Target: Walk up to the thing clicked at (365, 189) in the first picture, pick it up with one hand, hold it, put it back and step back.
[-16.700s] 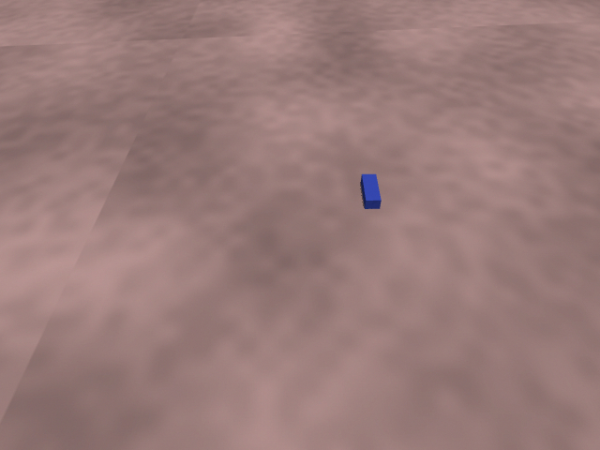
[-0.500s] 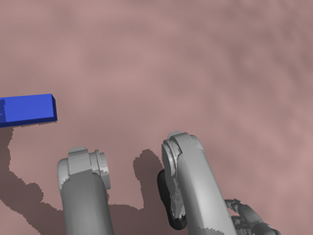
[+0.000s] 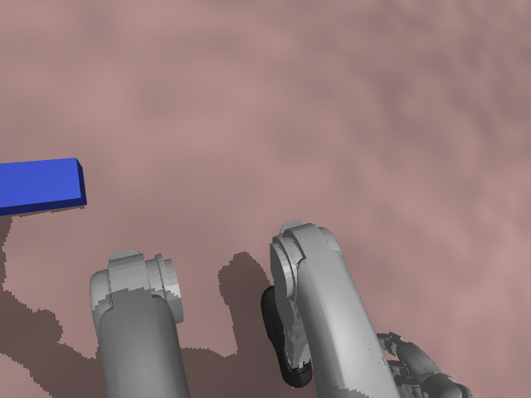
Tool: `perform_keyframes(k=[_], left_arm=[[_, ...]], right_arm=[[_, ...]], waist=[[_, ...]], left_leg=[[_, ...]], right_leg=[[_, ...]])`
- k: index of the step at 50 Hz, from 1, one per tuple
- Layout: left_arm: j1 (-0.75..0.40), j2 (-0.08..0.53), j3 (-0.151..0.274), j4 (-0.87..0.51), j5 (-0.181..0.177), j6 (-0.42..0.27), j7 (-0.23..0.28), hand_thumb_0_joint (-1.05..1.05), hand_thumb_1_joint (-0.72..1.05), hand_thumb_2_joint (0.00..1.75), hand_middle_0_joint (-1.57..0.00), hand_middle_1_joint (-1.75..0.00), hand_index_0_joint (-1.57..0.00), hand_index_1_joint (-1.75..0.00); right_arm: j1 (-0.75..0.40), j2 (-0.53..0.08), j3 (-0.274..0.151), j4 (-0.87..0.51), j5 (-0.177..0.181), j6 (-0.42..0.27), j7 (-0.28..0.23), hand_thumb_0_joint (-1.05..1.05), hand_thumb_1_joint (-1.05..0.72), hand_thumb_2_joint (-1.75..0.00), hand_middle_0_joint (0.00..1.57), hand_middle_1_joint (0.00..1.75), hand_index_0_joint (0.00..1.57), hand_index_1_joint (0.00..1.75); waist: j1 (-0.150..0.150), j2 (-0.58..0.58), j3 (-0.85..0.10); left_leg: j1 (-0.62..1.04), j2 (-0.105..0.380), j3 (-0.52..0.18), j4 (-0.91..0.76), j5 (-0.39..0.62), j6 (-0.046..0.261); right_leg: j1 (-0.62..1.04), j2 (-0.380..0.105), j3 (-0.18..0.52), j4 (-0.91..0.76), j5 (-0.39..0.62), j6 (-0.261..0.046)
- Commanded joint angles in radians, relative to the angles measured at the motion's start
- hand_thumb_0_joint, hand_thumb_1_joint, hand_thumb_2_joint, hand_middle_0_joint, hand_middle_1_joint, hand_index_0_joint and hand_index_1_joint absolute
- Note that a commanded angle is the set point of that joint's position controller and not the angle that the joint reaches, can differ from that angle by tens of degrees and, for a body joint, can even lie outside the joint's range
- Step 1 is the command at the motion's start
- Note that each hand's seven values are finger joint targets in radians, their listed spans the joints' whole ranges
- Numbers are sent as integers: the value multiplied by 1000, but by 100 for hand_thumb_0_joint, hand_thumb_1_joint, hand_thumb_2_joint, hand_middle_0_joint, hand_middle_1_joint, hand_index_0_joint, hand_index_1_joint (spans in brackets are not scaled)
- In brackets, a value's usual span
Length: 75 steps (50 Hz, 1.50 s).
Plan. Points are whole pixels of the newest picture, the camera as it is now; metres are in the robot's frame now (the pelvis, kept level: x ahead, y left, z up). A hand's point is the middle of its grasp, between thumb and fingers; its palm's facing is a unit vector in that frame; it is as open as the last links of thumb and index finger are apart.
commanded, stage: rise first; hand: left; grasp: from above
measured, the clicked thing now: (15, 188) +0.45 +0.36 -0.29
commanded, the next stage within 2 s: approach in 1.06 s
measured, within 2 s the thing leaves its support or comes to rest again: neither
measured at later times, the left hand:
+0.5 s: hand out of the picture +0.40 +0.40 -0.17, palm faces -0.43 -0.10 -0.89, open 14.1 cm
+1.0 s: hand out of the picture +0.40 +0.39 -0.16, palm faces -0.42 -0.10 -0.90, open 14.2 cm
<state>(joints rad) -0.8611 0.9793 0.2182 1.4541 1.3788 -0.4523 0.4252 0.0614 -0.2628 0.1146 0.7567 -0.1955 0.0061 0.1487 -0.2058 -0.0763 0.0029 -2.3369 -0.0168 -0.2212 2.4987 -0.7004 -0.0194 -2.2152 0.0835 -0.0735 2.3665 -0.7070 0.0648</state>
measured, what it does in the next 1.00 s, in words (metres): stands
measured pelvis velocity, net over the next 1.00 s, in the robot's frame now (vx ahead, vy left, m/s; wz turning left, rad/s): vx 0.00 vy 0.00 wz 0.01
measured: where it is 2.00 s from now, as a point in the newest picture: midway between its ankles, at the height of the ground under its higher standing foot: (227, 374)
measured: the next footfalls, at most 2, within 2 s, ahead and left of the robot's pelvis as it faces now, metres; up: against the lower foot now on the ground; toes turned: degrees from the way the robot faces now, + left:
none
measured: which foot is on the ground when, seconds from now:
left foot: down 0.00-1.00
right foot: down 0.00-1.00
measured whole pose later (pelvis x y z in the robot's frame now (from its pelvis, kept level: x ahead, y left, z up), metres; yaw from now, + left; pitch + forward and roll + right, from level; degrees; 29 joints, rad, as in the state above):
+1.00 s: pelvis +0.00 +0.00 +0.00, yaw +0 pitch +30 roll -12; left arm -0.86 0.96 0.20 1.41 1.35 -0.42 0.38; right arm 0.08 -0.27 0.11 0.75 -0.17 -0.01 0.15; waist -0.21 -0.06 -0.01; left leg -2.33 -0.02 -0.22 2.48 -0.69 -0.02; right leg -2.21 0.07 -0.07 2.35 -0.70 0.07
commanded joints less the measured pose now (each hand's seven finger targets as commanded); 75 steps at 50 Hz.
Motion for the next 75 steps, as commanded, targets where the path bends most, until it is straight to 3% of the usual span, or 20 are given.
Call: perform_keyframes(k=[1, 8, 12, 16, 26, 30, 32, 37, 45, 49, 52, 56, 58, 59, 63, 68, 70, 73, 74, 75], left_arm=[[-260, 303, 50, -135, -22, -1, 48, 0, -56, 104, -7, -102, -6, -102], [-258, 297, 37, -131, -20, 27, 47, 0, -56, 103, -6, -103, -6, -103], [-242, 305, 54, -146, -37, 40, 41, 0, -56, 103, -7, -103, -6, -103], [-256, 302, 42, -158, -49, 37, 18, 0, -56, 103, -7, -103, -6, -103], [-248, 296, 36, -165, -64, 12, -13, 0, -58, 105, -7, -102, -6, -103], [-247, 325, 54, -167, -59, -1, -12, 0, -57, 104, -7, -102, -6, -103], [-246, 290, 34, -161, -54, -2, -12, 0, -60, 107, -7, -100, -5, -102], [-257, 316, 48, -179, -52, 0, 1, 0, -59, 106, -7, -102, -5, -103], [-255, 272, 19, -174, -49, 33, -5, 0, -58, 105, -7, -102, -6, -103], [-249, 294, 39, -174, -57, 37, -12, 0, -58, 105, -7, -102, -6, -103], [-275, 259, 0, -169, -57, 30, -26, 0, -58, 104, -7, -103, -6, -104], [-267, 302, 34, -180, -61, 20, -26, 0, -58, 105, -7, -102, -6, -103], [-266, 287, 28, -174, -59, 10, -27, 0, -61, 112, -8, -98, -4, -103], [-261, 277, 20, -176, -58, 8, -27, 0, -56, 104, -7, -106, -7, -106], [-310, 224, -22, -228, -57, 2, -24, 0, -56, 102, -7, -106, -7, -106], [-402, 142, -95, -230, -37, 27, 13, 0, -56, 102, -7, -107, -7, -107], [-443, 152, -89, -198, -39, 46, 36, 0, -55, 101, -7, -108, -8, -107], [-460, 185, -73, -135, -9, 94, 62, 0, -55, 102, -8, -106, -8, -106], [-439, 175, -71, -95, -4, 114, 68, 0, -55, 102, -8, -106, -8, -106], [-438, 150, -95, -44, -3, 133, 69, 0, -55, 103, -8, -107, -8, -107]], right_arm=[[173, -284, -84, -13, -6, -3, -16, 0, -90, -90, 20, 30, 20, 30], [171, -283, -89, -18, 3, -12, -14, 0, -91, -90, 20, 30, 20, 30], [179, -287, -88, -18, 4, -13, -11, 0, -91, -90, 20, 30, 20, 30], [173, -285, -88, -31, 9, -16, -10, 0, -91, -90, 20, 30, 20, 30], [190, -288, -84, -25, 14, -15, -11, 0, -91, -90, 20, 30, 20, 30], [184, -288, -81, -29, 15, -9, -13, 0, -91, -90, 20, 30, 20, 30], [190, -283, -76, -24, 9, -8, -12, 0, -91, -90, 20, 30, 20, 30], [185, -285, -80, -27, 12, -7, -15, 0, -91, -90, 20, 30, 20, 30], [188, -280, -92, -26, 25, -10, -21, 0, -91, -90, 20, 30, 20, 30], [187, -281, -91, -25, 26, -10, -21, 0, -91, -90, 20, 30, 20, 30], [182, -279, -87, -29, 26, -9, -21, 0, -91, -90, 20, 30, 20, 30], [194, -285, -88, -27, 24, -11, -19, 0, -91, -90, 20, 30, 20, 30], [190, -282, -82, -30, 18, -9, -17, 0, -91, -90, 20, 30, 20, 30], [189, -282, -84, -32, 21, -9, -17, 0, -91, -90, 20, 30, 20, 30], [202, -288, -95, -25, 25, -10, -16, 0, -91, -90, 20, 30, 20, 30], [234, -280, -97, -14, 22, -17, -17, 0, -91, -90, 20, 30, 20, 30], [240, -283, -91, -17, 23, -23, -19, 0, -91, -90, 20, 30, 20, 30], [245, -285, -77, -21, 25, -25, -23, 0, -91, -90, 20, 30, 20, 30], [247, -283, -70, -24, 23, -26, -22, 0, -91, -90, 20, 30, 20, 30], [241, -282, -66, -30, 25, -30, -22, 0, -91, -90, 20, 30, 20, 30]], waist=[[0, 423, -633], [-2, 444, -626], [8, 453, -648], [0, 447, -614], [-2, 407, -619], [13, 420, -622], [-1, 402, -624], [5, 415, -644], [5, 418, -634], [15, 414, -627], [-6, 414, -617], [8, 404, -636], [-1, 408, -623], [-1, 404, -633], [-17, 457, -655], [-66, 462, -671], [-72, 466, -650], [-61, 479, -657], [-61, 481, -650], [-77, 458, -631]], left_leg=[[582, 16, 118, -280, 195, 36], [593, 19, 114, -284, 204, 32], [612, 18, 110, -294, 235, 32], [567, 17, 108, -303, 167, 31], [570, 15, 108, -290, 197, 36], [561, 12, 116, -290, 186, 35], [566, 12, 121, -280, 193, 40], [561, 12, 125, -285, 185, 39], [574, 12, 122, -307, 172, 35], [556, 8, 126, -305, 180, 36], [562, 10, 123, -300, 173, 37], [566, 6, 124, -294, 187, 38], [557, 8, 124, -294, 183, 38], [561, 7, 121, -296, 178, 38], [627, 12, 105, -317, 197, 30], [635, 16, 118, -304, 195, 30], [605, 15, 116, -318, 173, 28], [598, 13, 126, -320, 187, 29], [603, 11, 128, -326, 206, 29], [587, 12, 130, -318, 196, 32]], right_leg=[[204, 6, -131, -197, 206, -87], [179, 4, -130, -184, 216, -91], [200, 1, -133, -181, 235, -85], [186, -1, -129, -186, 193, -90], [206, -2, -129, -197, 212, -87], [216, -2, -127, -198, 200, -89], [226, 0, -124, -208, 210, -86], [229, 1, -124, -209, 207, -89], [198, -2, -125, -213, 195, -94], [216, -7, -121, -207, 202, -89], [201, -6, -121, -216, 196, -89], [223, -9, -119, -211, 205, -89], [226, -8, -124, -213, 204, -86], [221, -5, -125, -214, 199, -88], [182, -9, -137, -199, 207, -85], [183, -7, -131, -221, 232, -86], [170, -10, -132, -219, 218, -90], [173, -11, -130, -215, 233, -93], [178, -12, -132, -211, 245, -91], [167, -9, -130, -215, 245, -95]])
